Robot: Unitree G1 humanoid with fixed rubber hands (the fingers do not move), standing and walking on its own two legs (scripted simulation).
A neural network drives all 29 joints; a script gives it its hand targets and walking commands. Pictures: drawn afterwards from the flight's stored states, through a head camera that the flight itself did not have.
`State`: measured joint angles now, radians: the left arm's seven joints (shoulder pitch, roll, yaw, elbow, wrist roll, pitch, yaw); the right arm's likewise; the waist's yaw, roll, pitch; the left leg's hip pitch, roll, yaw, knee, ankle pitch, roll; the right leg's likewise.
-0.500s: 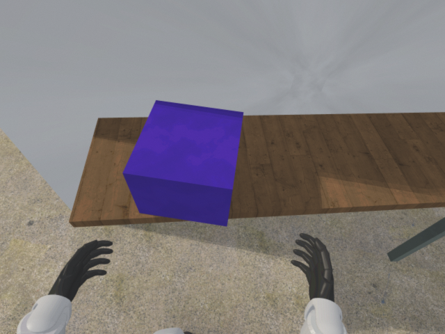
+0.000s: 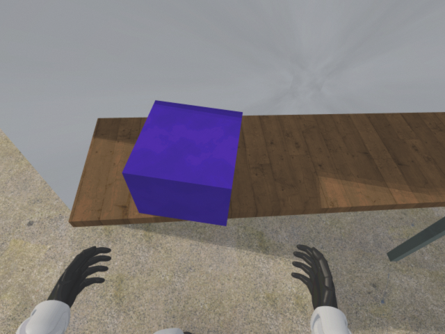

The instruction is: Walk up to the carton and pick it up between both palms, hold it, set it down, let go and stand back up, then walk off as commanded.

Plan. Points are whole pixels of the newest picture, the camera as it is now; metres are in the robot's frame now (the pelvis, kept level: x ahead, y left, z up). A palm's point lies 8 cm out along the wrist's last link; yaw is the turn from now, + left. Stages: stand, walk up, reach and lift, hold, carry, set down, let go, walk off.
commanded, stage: set down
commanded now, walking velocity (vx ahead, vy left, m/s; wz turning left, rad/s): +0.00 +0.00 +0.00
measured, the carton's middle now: (190, 162) +0.47 +0.07 -0.04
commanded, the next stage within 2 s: let go in 0.38 s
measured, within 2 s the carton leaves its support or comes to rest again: neither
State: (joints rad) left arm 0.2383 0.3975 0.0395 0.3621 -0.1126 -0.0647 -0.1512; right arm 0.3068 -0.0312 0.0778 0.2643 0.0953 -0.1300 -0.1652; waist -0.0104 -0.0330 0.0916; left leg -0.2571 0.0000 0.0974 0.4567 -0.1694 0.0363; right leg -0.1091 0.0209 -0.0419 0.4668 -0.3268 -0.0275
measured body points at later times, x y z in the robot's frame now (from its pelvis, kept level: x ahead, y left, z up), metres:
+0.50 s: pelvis +0.00 -0.01 +0.00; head +0.03 -0.01 +0.45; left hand +0.19 +0.26 -0.05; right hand +0.17 -0.21 -0.06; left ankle +0.05 +0.10 -0.74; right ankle -0.04 -0.09 -0.74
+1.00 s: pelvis +0.00 -0.02 +0.00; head +0.01 -0.02 +0.45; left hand +0.18 +0.26 -0.05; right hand +0.16 -0.26 -0.08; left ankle +0.05 +0.10 -0.74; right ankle -0.04 -0.09 -0.74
